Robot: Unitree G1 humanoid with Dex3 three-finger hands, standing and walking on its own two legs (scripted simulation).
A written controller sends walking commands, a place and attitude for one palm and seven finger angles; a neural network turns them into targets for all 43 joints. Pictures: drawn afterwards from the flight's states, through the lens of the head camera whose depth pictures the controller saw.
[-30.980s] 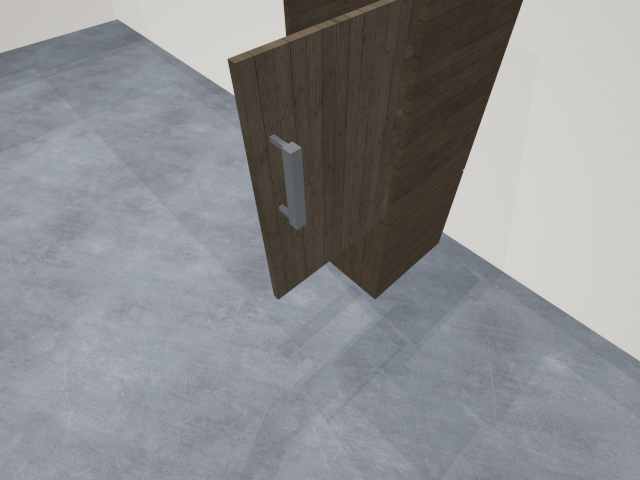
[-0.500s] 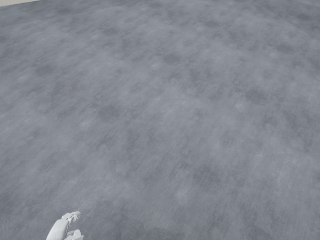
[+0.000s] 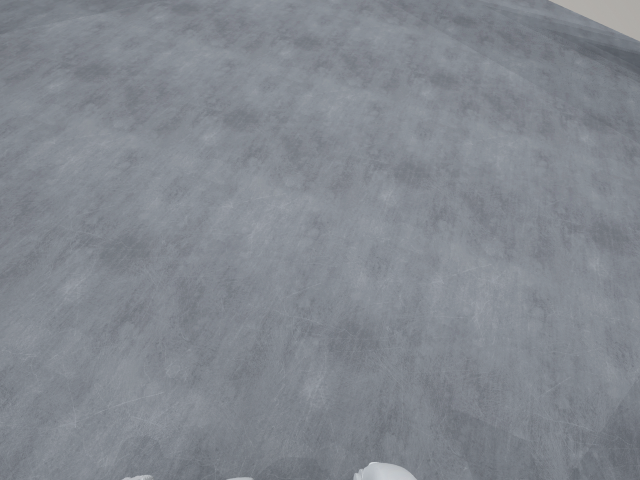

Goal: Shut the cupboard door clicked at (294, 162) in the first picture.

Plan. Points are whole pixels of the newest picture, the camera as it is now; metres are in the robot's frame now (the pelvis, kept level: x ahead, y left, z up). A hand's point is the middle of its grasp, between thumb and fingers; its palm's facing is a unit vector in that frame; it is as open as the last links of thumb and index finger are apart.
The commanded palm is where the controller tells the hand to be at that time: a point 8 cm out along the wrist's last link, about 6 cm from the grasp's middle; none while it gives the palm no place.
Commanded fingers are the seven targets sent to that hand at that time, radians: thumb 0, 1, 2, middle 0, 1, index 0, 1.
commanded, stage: turn to face it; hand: left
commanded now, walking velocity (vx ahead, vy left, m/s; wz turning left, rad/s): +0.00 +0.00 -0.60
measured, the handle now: out of the picture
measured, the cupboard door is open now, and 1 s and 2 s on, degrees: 59 59 59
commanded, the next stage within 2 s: none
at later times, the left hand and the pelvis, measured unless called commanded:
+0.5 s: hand (206, 467) +0.15 +0.16 -0.17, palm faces -0.27 -0.94 -0.22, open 7.4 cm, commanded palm none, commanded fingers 0.00 0.90 0.90 -0.20 -0.30 -0.20 -0.30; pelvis +0.01 -0.01 -0.01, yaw -17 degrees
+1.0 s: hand (268, 420) +0.21 +0.08 -0.15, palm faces -0.56 -0.78 -0.28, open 7.4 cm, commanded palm none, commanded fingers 0.00 0.90 0.90 -0.20 -0.30 -0.20 -0.30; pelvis +0.01 -0.02 -0.01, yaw -36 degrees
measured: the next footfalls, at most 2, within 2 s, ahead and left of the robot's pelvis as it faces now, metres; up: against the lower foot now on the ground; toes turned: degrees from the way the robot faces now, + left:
right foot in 0.20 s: +0.02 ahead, -0.14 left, +0.00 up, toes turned -13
left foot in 0.52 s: +0.11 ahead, +0.09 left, +0.00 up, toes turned -16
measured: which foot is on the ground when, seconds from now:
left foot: down 0.00-0.20, up 0.22-0.50, down 0.52-0.88, up 0.90-1.00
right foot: up 0.00-0.18, down 0.20-0.52, up 0.54-0.86, down 0.88-1.00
